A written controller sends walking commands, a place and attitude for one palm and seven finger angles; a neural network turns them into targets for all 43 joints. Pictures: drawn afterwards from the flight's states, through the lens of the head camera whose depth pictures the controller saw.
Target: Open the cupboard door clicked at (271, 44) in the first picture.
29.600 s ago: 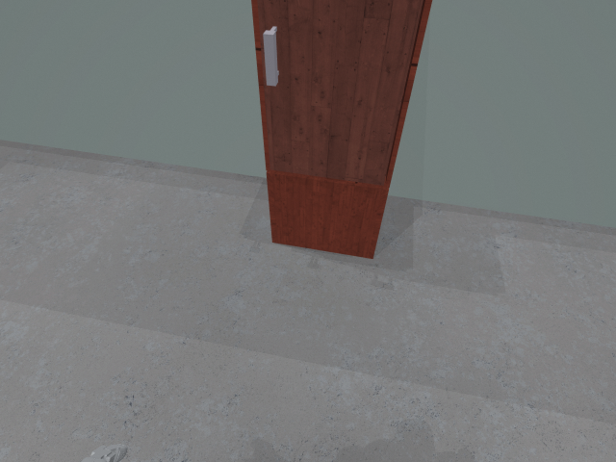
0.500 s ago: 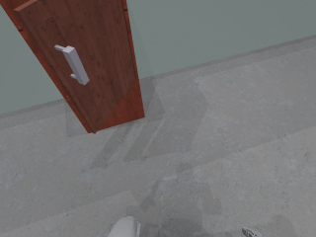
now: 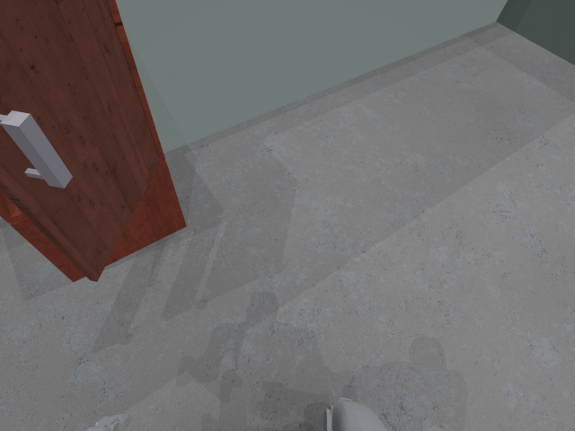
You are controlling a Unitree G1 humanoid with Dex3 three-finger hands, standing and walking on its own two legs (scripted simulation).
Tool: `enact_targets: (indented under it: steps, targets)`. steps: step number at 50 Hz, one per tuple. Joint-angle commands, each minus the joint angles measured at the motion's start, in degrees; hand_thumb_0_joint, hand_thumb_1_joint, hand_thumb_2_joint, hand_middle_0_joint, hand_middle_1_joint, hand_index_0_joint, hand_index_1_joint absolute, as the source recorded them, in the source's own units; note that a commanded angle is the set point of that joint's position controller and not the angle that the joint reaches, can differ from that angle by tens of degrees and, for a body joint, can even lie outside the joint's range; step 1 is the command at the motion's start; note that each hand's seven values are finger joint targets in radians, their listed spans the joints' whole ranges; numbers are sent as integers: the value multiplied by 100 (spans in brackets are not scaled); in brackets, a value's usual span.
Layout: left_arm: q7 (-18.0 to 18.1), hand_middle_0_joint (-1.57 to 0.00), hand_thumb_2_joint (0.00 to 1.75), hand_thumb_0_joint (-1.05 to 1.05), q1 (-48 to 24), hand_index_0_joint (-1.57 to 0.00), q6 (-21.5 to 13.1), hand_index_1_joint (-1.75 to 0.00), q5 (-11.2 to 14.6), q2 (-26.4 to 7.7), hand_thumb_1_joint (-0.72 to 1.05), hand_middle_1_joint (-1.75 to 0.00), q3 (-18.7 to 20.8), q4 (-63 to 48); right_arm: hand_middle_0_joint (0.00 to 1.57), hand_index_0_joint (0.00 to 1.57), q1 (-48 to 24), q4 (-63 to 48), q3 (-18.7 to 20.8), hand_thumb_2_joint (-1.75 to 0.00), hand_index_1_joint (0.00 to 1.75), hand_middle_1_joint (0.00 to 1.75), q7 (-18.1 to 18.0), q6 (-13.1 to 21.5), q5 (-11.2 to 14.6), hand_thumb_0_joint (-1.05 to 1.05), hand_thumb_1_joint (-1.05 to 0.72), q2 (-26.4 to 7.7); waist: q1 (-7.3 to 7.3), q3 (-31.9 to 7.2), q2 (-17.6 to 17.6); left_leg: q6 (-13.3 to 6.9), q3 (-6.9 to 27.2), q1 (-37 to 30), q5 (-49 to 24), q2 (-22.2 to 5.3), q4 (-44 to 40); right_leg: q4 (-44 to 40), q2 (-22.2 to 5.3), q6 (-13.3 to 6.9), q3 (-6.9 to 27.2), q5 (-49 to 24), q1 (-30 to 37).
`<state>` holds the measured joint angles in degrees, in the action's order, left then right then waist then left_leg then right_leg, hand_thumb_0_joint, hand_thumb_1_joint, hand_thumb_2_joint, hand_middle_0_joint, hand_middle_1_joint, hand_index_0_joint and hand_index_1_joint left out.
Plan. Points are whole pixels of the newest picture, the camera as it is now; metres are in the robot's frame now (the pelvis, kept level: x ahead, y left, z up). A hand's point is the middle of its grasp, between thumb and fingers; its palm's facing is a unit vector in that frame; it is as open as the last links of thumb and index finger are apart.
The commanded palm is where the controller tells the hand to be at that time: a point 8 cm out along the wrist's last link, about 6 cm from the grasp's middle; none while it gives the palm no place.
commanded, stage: walk to a spot facing it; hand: left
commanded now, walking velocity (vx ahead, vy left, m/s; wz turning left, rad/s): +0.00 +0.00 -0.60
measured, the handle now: (26, 150) +0.45 +0.44 +0.06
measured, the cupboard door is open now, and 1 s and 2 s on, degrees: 45 45 45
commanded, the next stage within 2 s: turn to face it in 1.78 s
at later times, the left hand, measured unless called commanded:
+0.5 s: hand (202, 404) +0.16 +0.14 -0.17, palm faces -0.26 -0.95 -0.19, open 7.4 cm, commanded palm none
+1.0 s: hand (338, 261) +0.44 -0.08 -0.18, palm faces -0.62 -0.76 -0.19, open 7.4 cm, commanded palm none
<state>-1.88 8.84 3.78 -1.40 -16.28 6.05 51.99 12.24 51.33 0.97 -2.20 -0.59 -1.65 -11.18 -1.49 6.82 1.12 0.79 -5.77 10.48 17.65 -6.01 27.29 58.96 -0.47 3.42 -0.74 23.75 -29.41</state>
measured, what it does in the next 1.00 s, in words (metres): walks ahead, turning right: right foot, then left foot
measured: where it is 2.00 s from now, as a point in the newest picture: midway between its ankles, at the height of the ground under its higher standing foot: (407, 317)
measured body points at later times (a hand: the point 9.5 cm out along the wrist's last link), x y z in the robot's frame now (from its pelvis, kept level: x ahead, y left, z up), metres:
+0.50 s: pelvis +0.05 -0.03 +0.00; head +0.09 -0.03 +0.45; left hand +0.18 +0.19 -0.15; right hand +0.06 -0.30 -0.14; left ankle +0.10 +0.10 -0.72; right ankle +0.01 -0.13 -0.74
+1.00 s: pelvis +0.21 -0.13 -0.03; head +0.25 -0.17 +0.41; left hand +0.48 -0.04 -0.16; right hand -0.03 -0.23 -0.17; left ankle +0.13 +0.08 -0.71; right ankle +0.24 -0.23 -0.75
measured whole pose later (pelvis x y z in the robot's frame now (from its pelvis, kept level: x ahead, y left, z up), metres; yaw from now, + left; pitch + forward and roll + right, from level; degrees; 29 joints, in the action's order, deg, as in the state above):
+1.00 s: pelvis +0.21 -0.13 -0.03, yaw -35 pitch +1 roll +0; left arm -3.1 1.8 -1.3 -1.6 -12.3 3.7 52.4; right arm 30.5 61.9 0.1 -0.7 1.4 -1.0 -9.3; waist 3.1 6.1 0.3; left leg 4.5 -14.2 1.9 30.2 -10.0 43.9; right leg 38.4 0.3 -6.6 -8.4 12.5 -26.4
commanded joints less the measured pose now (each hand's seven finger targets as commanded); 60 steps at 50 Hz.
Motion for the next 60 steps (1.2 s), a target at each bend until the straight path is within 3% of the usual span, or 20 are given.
enact_targets:
  steps: [1,5,6,7,8,12,24,26,27,28,29,34,43,47,48,49,50,52,55,60]
  targets:
    - [-87,-20,90,0,-430,-20,-180,-30,26,-75,90,-30,-95,-544,20,20,517,-186,366,-90,30,30,-52,95,-33,0,-90,-1232,378,-823,-1446,-645,253,-907,-3887,-1135,-275,-1097,17,-81,-442,-24,158]
    - [-59,-20,90,0,136,-20,-256,-30,32,-290,90,-30,-58,-369,20,20,377,-220,425,-90,30,30,16,66,22,0,-90,-1368,43,-981,-1121,-316,-27,-302,-3625,-1138,694,-2895,154,-341,-563,-1007,1779]
    - [-7,-20,90,0,719,-20,-310,-30,8,-610,90,-30,21,-176,20,20,264,-303,421,-90,30,30,45,66,87,0,-90,-1272,-269,-1310,-456,-15,-365,520,-2796,-912,1667,-3373,-358,-574,23,-2516,3022]
    - [122,-20,90,0,1260,-20,-373,-30,-44,-1377,90,-30,200,-35,20,20,-25,-612,293,-90,30,30,76,59,153,0,-90,-695,-502,-1474,1705,348,-690,2277,1383,123,3379,-3621,-2072,-1303,2465,-5135,4010]
    - [212,-20,90,0,1464,-20,-349,-30,75,-1478,90,-30,195,50,20,20,-169,-644,286,-90,30,30,-1,-31,142,0,-90,-890,-579,-1562,1593,312,379,2368,2234,139,4064,-3540,-2363,-1794,2629,-5645,3611]
    - [297,-20,90,0,191,-20,-304,-30,30,-776,90,-30,43,-373,20,20,-207,-415,328,-90,30,30,130,-96,59,0,-90,-861,-18,-682,985,372,515,2236,851,-100,3975,-4185,-1373,-1466,1942,-1516,2033]
    - [97,-20,90,0,165,-20,-459,-30,-2,-747,90,-30,119,-334,20,20,217,-352,368,-90,30,30,205,221,60,0,-90,-646,285,-430,702,242,179,138,170,528,513,-4234,-739,-1319,2237,863,713]
    - [40,-20,90,0,-29,-20,-457,-30,42,-194,90,-30,3,-486,20,20,1302,-2,460,-90,30,30,69,334,8,0,-90,-1163,806,-778,-969,-23,1294,-1755,1185,-483,-897,-2549,143,-806,1363,962,-796]
    - [4,-20,90,0,-180,-20,-472,-30,84,97,90,-30,-64,-667,20,20,1903,74,570,-90,30,30,31,365,-113,0,-90,-1707,1021,-807,-2389,-571,3570,-1969,2556,-2168,-1766,-518,687,-462,238,1275,-1722]
    - [-40,-20,90,0,-604,-20,-501,-30,-1,-143,90,-30,-22,-785,20,20,1774,35,529,-90,30,30,-1,349,-78,0,-90,-1702,941,-359,-1457,-914,3860,-1189,2732,-2570,-2157,255,28,-487,571,774,-1815]
    - [-131,-20,90,0,-495,-20,-554,-30,-21,-177,90,-30,48,-783,20,20,1373,-176,458,-90,30,30,28,375,-93,0,-90,-1501,657,-183,-663,-1044,3427,-877,2143,-2344,-2148,656,-215,-445,434,284,-1741]
    - [-240,-20,90,0,-206,-20,-434,-30,-57,266,90,-30,-106,-370,20,20,1308,65,183,-90,30,30,5,531,-25,0,-90,-745,327,-436,-1027,-312,479,-1145,-2034,-1069,-1283,1026,-284,-294,-84,-983,-1562]
    - [-248,-20,90,0,-1154,-20,-413,-30,-3,345,90,-30,-255,-443,20,20,1941,516,141,-90,30,30,17,470,-80,0,-90,-778,501,-86,-1143,-476,-557,-1150,-3517,-1274,-1104,-1627,-88,-561,-817,-1139,-461]
    - [-122,-20,90,0,726,-20,-508,-30,-14,-93,90,-30,-84,143,20,20,1418,475,181,-90,30,30,30,433,8,0,-90,-1044,-519,-921,-892,-215,-906,-438,-5263,-1180,1187,-2425,355,-1006,-962,-1161,2472]
    - [-47,-20,90,0,1681,-20,-575,-30,-42,-649,90,-30,78,414,20,20,1280,378,152,-90,30,30,110,457,115,0,-90,-874,-959,-1549,8,-2,-1061,914,-3506,-757,2804,-2755,-513,-1309,107,-968,4247]
    - [50,-20,90,0,2215,-20,-602,-30,21,-1228,90,-30,220,515,20,20,1419,194,107,-90,30,30,91,466,219,0,-90,-454,-933,-2312,1478,280,-659,2527,1606,335,5005,-3640,-2294,-1964,3315,-1244,5249]
    - [150,-20,90,0,1889,-20,-554,-30,132,-1295,90,-30,216,439,20,20,966,72,167,-90,30,30,88,412,187,0,-90,-641,-788,-1847,1032,77,384,2994,1541,141,5666,-4211,-2454,-2003,3773,-1191,4590]
    - [194,-20,90,0,852,-20,-566,-30,141,-646,90,-30,22,219,20,20,678,193,225,-90,30,30,114,379,118,0,-90,-461,-242,-600,253,93,581,2829,377,-378,5315,-4509,-2021,-1688,2401,-812,2594]
    - [205,-20,90,0,363,-20,-736,-30,63,-159,90,-30,-146,167,20,20,1159,534,195,-90,30,30,156,206,15,0,-90,-150,337,-396,212,153,495,1870,-80,-406,4203,-4733,-1345,-1378,1094,-1741,1371]
    - [182,-20,90,0,920,-20,-894,-30,73,141,90,-30,-149,496,20,20,769,474,247,-90,30,30,233,161,4,0,-90,-32,302,-508,324,241,349,2308,-669,-270,3076,-4796,-1003,-1339,825,-2447,2016]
